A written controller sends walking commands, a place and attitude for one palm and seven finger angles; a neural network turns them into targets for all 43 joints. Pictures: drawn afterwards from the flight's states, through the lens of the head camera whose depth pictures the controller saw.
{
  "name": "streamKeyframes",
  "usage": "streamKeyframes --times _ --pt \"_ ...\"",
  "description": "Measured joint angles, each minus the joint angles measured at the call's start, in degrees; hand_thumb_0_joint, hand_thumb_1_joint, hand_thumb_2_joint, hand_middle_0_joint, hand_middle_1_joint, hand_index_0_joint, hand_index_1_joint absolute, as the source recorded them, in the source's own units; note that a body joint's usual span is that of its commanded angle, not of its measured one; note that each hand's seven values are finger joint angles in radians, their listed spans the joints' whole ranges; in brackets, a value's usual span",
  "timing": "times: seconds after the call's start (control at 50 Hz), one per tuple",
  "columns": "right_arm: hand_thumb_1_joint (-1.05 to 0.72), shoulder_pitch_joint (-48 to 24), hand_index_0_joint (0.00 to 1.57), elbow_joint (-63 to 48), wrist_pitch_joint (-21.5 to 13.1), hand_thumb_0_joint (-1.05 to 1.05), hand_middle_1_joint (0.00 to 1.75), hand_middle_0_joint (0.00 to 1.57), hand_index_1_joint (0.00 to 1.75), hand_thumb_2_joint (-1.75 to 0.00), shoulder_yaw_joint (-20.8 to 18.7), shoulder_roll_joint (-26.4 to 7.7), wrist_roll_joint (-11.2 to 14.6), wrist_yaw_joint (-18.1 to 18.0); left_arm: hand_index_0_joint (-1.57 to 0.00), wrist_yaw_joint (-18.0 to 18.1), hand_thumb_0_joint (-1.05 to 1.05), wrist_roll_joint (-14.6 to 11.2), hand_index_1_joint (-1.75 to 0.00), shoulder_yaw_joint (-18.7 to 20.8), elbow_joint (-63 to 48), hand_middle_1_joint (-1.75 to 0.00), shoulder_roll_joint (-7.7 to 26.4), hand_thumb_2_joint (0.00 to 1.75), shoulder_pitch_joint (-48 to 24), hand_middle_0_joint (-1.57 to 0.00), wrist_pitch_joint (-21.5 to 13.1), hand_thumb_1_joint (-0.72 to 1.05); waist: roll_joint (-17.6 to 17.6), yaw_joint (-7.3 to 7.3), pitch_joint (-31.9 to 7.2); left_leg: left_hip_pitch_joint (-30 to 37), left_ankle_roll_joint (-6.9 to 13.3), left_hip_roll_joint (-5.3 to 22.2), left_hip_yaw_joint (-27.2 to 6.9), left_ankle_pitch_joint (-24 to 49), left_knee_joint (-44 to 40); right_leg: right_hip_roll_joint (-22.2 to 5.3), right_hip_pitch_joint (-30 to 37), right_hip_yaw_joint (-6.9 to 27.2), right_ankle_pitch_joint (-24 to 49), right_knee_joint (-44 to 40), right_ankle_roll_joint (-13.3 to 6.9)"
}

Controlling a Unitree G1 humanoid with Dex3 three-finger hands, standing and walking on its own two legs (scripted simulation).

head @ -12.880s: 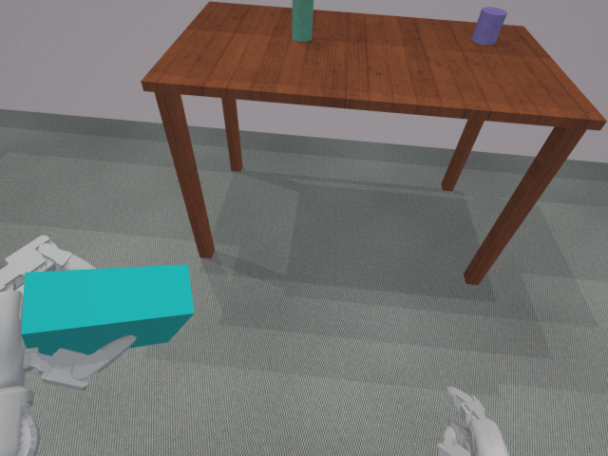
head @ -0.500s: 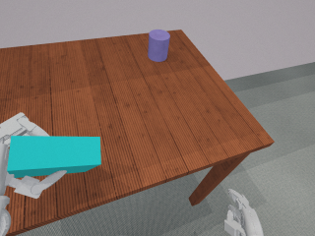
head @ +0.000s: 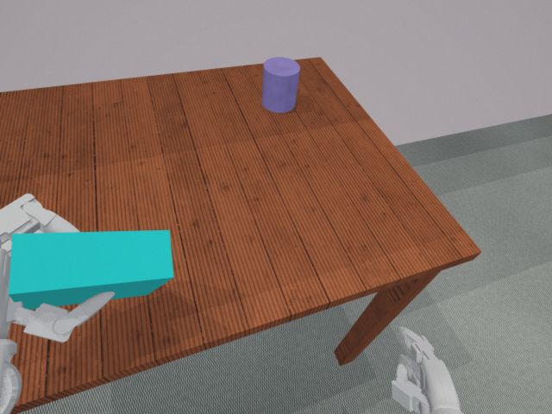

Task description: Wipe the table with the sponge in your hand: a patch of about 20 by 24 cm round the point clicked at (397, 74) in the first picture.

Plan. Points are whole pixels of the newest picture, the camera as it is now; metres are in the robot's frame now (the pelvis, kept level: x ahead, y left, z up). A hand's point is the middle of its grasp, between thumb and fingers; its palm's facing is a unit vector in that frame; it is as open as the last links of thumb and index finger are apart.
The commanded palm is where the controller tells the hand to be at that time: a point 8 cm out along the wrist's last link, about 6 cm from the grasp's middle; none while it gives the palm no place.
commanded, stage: look again from close up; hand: left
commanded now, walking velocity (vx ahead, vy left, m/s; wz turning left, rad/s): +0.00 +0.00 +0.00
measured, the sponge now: (117, 269) +0.24 +0.21 +0.13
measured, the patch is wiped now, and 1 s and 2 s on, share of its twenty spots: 0.00 0.00 0.00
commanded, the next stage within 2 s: turn the palm down, sponge in hand in 0.12 s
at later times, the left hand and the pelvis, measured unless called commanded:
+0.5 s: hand (85, 280) +0.21 +0.22 +0.15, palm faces +0.27 -0.77 -0.58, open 9.3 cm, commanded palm +0.16 +0.27 +0.19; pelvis +0.00 -0.03 -0.01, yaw +0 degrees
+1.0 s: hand (86, 273) +0.21 +0.21 +0.18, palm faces +0.30 -0.50 -0.81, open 9.3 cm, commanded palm +0.17 +0.24 +0.21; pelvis +0.00 -0.08 -0.02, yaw +2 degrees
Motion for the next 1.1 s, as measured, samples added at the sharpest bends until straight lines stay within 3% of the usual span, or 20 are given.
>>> streamKeyframes --times 0.22,0.24,0.26,0.3,0.34,0.4,0.44,0.48,0.54,0.62,0.68,0.78,0.86,0.96,1.1 --pt "-0.9 0.5 0.2 0.7 0.8 0.02 0.3 0.2 0.3 -0.9 -0.5 -0.5 0.2 -0.3 -0.81 0.2 -0.01 0.2 -1.39 -0.8 0.4 -1.39 -1.0 1.03 0.0 -0.81 1.0 -0.43 0.5 -0.06 0.2 0.3 -0.4 0.4 -0.2 -0.1 -0.1 0.4 0.4 -0.2 -0.1 -0.3 -0.4" --pt "-0.9 1.6 0.2 -0.6 1.0 0.02 0.3 0.2 0.3 -0.9 0.2 -0.9 1.2 -1.5 -0.81 -0.4 -0.01 1.0 -1.39 -1.0 0.8 -1.39 1.3 1.03 -2.3 -0.81 0.8 -0.43 0.6 0.37 0.3 -0.5 -0.4 0.4 -0.7 -0.3 0.7 0.5 -0.3 -0.4 -0.8 0.9 -0.2" --pt "-0.9 2.4 0.2 -1.0 0.7 0.02 0.3 0.2 0.3 -0.9 0.1 -1.0 0.4 -2.1 -0.81 -1.5 -0.01 2.7 -1.39 -0.7 2.4 -1.39 4.6 1.03 -6.8 -0.81 1.0 -0.43 0.4 1.44 0.5 -1.1 -0.5 0.1 -1.0 -0.6 1.6 0.3 -1.4 -0.7 -1.8 3.2 -0.8" --pt "-0.9 2.0 0.2 0.7 0.4 0.02 0.3 0.2 0.3 -0.9 0.2 -1.3 -0.6 -0.8 -0.81 -3.1 -0.01 2.2 -1.39 0.7 5.9 -1.39 8.2 1.03 -14.7 -0.81 4.6 -0.43 0.1 2.17 0.1 -1.6 -0.9 -0.6 -1.5 -0.8 2.6 -0.3 -2.6 -1.2 -3.5 6.4 -1.7" --pt "-0.9 0.4 0.2 2.5 0.8 0.02 0.3 0.2 0.3 -0.9 1.0 -1.8 -0.4 0.5 -0.81 -4.3 -0.01 -0.2 -1.39 3.1 6.6 -1.39 8.2 1.03 -17.3 -0.81 10.4 -0.43 0.5 2.11 -1.1 -1.2 -1.2 -0.5 -1.1 -1.0 2.8 -0.3 -2.8 -0.7 -4.0 7.3 -1.5" --pt "-0.9 -1.4 0.2 2.3 1.3 0.02 0.3 0.2 0.3 -0.9 1.5 -2.5 0.3 1.8 -0.81 -5.3 -0.01 0.2 -1.39 3.3 3.6 -1.4 6.1 1.03 -13.3 -0.8 17.7 -0.43 2.1 1.23 -2.8 -0.7 -1.3 -0.1 -0.3 -1.6 3.3 -0.1 -2.9 0.1 -4.5 8.3 -1.4" --pt "-0.9 -2.3 0.2 1.0 1.8 0.02 0.3 0.2 0.3 -0.9 1.6 -2.7 0.3 2.0 -0.8 -6.1 -0.01 1.9 -1.4 1.3 0.4 -1.4 5.5 1.03 -8.0 -0.8 19.8 -0.43 3.0 0.68 -3.2 -0.9 -1.3 0.0 -0.1 -1.9 3.9 0.0 -3.5 0.3 -5.1 9.5 -1.5" --pt "-0.9 -3.0 0.2 0.0 2.0 0.02 0.3 0.2 0.3 -0.9 1.6 -2.6 -0.1 1.5 -0.8 -6.5 -0.01 2.9 -1.4 -0.8 -2.2 -1.4 5.8 1.03 -3.4 -0.8 19.5 -0.43 3.3 0.53 -3.3 -1.5 -1.6 0.1 -0.4 -2.2 4.8 0.1 -4.2 0.1 -5.8 11.0 -1.8" --pt "-0.9 -3.6 0.2 0.0 1.9 0.02 0.3 0.2 0.3 -0.9 1.2 -2.3 -0.6 0.4 -0.81 -5.5 -0.01 3.4 -1.39 -1.7 -3.4 -1.4 7.0 1.03 -0.1 -0.8 16.1 -0.43 3.1 1.38 -3.3 -2.9 -2.3 0.5 -1.4 -2.6 6.6 0.5 -5.4 -0.8 -6.8 13.2 -2.5" --pt "-0.9 -3.6 0.2 1.7 2.0 0.02 0.3 0.2 0.3 -0.9 0.6 -2.5 -0.9 -0.9 -0.81 -2.5 -0.01 5.6 -1.39 -0.3 -0.4 -1.39 8.2 1.03 -4.0 -0.81 13.1 -0.43 3.4 3.21 -3.5 -4.5 -3.5 1.0 -3.7 -2.9 8.7 1.1 -6.2 -3.0 -7.9 15.3 -3.6" --pt "-0.9 -3.5 0.2 2.9 2.8 0.02 0.3 0.2 0.3 -0.9 0.9 -3.0 -0.4 -1.9 -0.81 -2.4 -0.01 7.4 -1.39 0.7 3.8 -1.39 8.7 1.03 -8.7 -0.81 15.2 -0.43 4.2 4.04 -3.8 -4.7 -3.8 1.2 -4.9 -2.9 9.2 1.4 -6.1 -4.2 -8.4 15.9 -4.3" --pt "-0.9 -3.1 0.2 3.3 3.3 0.02 0.3 0.2 0.3 -0.9 1.6 -3.7 0.7 -3.9 -0.81 -7.3 -0.01 10.2 -1.39 -0.8 9.9 -1.39 11.0 1.03 -13.0 -0.81 20.2 -0.43 5.7 4.0 -3.5 -3.6 -3.7 1.6 -5.4 -2.7 8.6 2.0 -5.3 -4.6 -8.4 16.0 -5.2" --pt "-0.9 -2.6 0.2 2.7 2.8 0.02 0.3 0.2 0.3 -0.9 1.2 -3.6 0.7 -4.5 -0.81 -10.3 -0.01 11.0 -1.39 -1.8 9.4 -1.39 13.3 1.03 -11.6 -0.81 19.0 -0.43 6.3 3.06 -3.4 -3.5 -3.8 2.4 -5.0 -2.9 8.7 2.8 -5.5 -4.2 -8.5 16.2 -5.8" --pt "-0.9 -0.9 0.2 2.3 2.7 0.02 0.3 0.2 0.3 -0.9 0.0 -4.0 0.8 -4.2 -0.81 -9.7 -0.01 10.4 -1.39 0.0 5.6 -1.39 15.6 1.03 -8.2 -0.81 16.0 -0.43 6.6 2.54 -4.1 -3.9 -4.1 3.1 -4.7 -4.0 9.8 3.4 -6.0 -3.7 -9.3 16.9 -6.1" --pt "-0.9 1.2 0.2 2.1 4.3 0.02 0.3 0.2 0.3 -0.9 -1.2 -6.2 1.7 -4.8 -0.81 -8.6 0.0 13.4 -1.39 0.8 5.6 -1.39 17.2 1.03 -7.1 -0.81 20.4 -0.43 7.2 3.29 -5.0 -4.5 -4.2 2.5 -4.3 -5.0 10.6 2.8 -6.7 -3.4 -10.5 18.0 -5.7"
